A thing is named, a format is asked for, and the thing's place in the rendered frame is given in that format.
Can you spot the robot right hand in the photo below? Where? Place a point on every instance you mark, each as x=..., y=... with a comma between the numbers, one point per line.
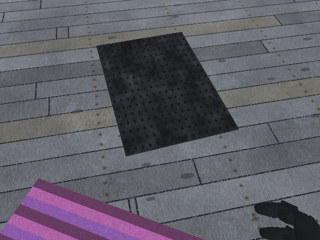
x=305, y=227

